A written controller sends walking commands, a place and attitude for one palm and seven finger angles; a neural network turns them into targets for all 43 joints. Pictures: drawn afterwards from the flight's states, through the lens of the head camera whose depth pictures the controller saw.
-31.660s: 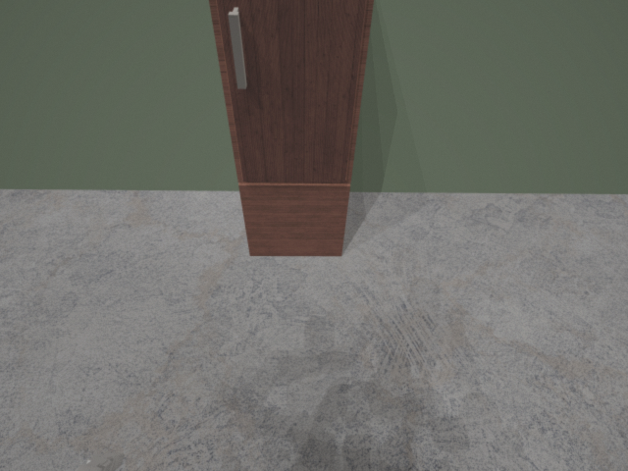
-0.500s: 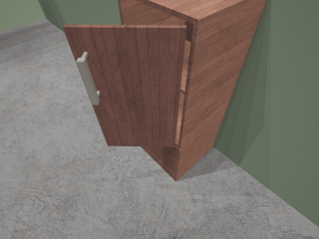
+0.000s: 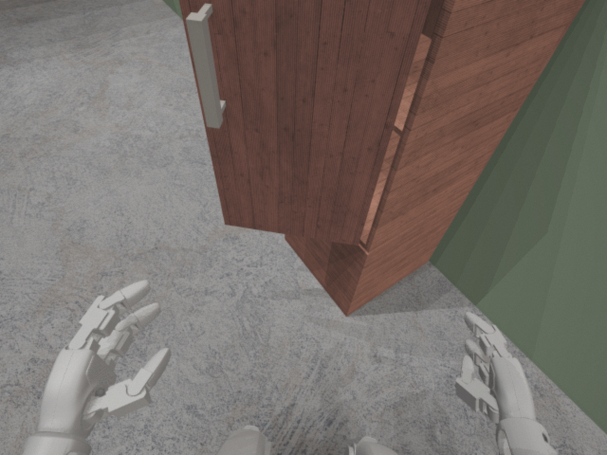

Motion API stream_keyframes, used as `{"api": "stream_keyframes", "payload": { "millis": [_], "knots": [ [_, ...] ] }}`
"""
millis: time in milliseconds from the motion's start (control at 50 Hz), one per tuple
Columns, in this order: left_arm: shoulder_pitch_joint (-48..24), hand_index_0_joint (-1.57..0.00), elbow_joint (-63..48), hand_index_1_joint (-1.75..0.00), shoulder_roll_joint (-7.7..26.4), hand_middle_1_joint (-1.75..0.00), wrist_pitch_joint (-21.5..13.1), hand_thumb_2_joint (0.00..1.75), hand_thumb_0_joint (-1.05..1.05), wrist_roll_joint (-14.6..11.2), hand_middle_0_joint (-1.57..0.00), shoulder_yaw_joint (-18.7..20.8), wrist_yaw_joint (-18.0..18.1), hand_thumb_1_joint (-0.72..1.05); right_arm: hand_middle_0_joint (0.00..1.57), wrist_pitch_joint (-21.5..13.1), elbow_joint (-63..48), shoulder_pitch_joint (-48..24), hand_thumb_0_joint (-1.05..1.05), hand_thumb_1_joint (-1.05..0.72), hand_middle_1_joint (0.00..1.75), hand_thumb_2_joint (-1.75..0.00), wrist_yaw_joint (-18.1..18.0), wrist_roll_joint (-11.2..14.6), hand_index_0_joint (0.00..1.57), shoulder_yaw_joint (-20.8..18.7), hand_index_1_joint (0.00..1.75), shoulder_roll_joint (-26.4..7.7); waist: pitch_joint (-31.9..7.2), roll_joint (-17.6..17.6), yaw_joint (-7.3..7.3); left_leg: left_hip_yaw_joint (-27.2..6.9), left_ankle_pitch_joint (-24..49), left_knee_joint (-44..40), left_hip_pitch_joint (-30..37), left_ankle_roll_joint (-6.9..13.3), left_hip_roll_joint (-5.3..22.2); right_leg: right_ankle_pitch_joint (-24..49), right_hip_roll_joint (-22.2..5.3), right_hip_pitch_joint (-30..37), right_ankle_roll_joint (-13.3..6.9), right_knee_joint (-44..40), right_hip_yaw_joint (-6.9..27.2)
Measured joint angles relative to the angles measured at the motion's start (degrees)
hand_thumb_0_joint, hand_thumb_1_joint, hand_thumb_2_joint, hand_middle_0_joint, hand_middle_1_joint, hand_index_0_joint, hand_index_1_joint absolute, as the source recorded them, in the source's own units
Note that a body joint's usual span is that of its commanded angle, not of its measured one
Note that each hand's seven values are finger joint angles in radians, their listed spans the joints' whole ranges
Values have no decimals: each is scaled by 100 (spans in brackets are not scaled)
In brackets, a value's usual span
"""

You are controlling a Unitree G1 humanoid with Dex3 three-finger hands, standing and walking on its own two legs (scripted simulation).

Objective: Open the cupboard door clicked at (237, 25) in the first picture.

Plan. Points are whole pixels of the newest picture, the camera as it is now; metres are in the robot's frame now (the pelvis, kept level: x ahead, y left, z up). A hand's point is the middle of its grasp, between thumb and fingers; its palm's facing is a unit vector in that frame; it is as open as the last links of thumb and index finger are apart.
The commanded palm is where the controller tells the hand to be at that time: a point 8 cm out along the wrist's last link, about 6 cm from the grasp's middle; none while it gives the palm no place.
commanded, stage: raise the hand with hooked fingers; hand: left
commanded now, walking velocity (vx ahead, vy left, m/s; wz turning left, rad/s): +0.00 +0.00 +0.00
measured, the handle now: (211, 69) +0.61 +0.22 +0.16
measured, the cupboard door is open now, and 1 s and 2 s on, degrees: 46 46 46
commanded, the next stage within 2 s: move the hooked fingers beside the handle in 1.58 s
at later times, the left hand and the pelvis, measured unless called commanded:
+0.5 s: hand (107, 298) +0.25 +0.25 +0.10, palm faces -0.02 -1.00 -0.06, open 12.2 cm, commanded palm +0.22 +0.30 +0.12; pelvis +0.00 +0.03 +0.03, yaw -1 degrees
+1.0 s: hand (62, 217) +0.30 +0.29 +0.17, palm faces +0.02 -1.00 -0.04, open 13.9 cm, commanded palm +0.27 +0.34 +0.17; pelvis +0.01 +0.03 +0.05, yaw -1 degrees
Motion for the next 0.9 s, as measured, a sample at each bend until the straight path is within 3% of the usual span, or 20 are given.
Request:
{"api": "stream_keyframes", "payload": {
  "millis": [80, 220, 340, 520, 900],
  "knots": [
    [-475, -24, -147, -62, 179, -63, 98, 69, 1, -27, -23, -17, -176, 40, 20, 38, 309, 147, 1, -90, 30, -89, -30, 26, 20, 315, 30, 193, 93, 147, -20, -125, 34, 38, -49, 6, 10, 75, 17, 60, 7, -107, -122],
    [-954, -25, 124, -73, 469, -73, 990, 62, 1, -209, -24, 197, -300, 24, 20, 166, 590, 627, 1, -90, 30, -89, -79, 91, 20, 579, 30, 435, 119, 276, -299, 62, 269, -494, 329, 77, 9, 361, 38, 364, 87, -618, 55],
    [-871, -26, 150, -82, 497, -82, 910, 56, 1, -317, -25, 460, -117, 10, 20, 39, 656, 980, 1, -90, 30, -89, -96, 99, 20, 450, 30, 204, 109, 271, -393, 209, 419, -904, 673, 144, -32, 523, 17, 646, 161, -974, 197],
    [-1232, -27, 393, -95, 620, -96, 973, 47, 0, -293, -27, 517, -246, -11, 20, -120, 694, 868, 2, -90, 30, -89, -216, 160, 20, 281, 30, -164, 225, 202, -321, 221, 524, -1203, 1069, 208, -88, 645, -19, 1070, 225, -1310, 208],
    [-2599, -30, 1291, -118, 1058, -118, 1863, 32, -1, -346, -29, 1040, -761, -47, 20, -7, 634, 531, 1, -90, 30, -89, -322, 179, 20, 656, 30, 75, 362, 271, -93, 203, 796, -2018, 1963, 210, -121, 913, -7, 1988, 243, -2142, 188]
  ]
}}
